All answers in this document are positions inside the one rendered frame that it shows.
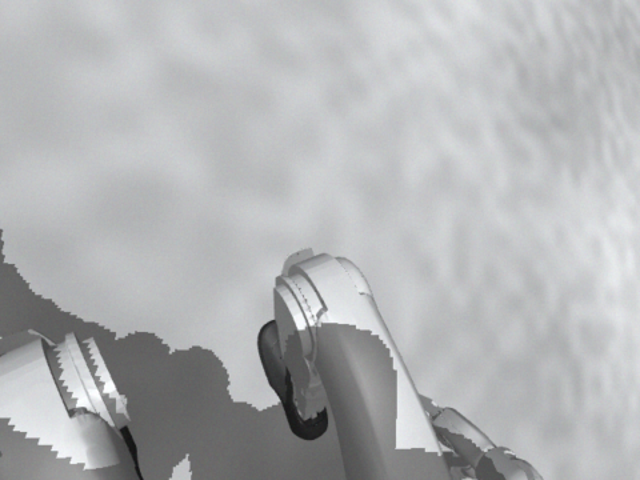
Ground right robot arm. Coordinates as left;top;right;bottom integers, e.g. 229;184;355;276
475;447;544;480

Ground right robot hand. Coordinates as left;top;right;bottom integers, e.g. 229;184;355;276
419;394;497;480

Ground right robot foot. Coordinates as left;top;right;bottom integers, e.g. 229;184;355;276
258;320;328;440

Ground left robot foot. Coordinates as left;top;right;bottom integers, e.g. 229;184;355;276
120;425;143;480

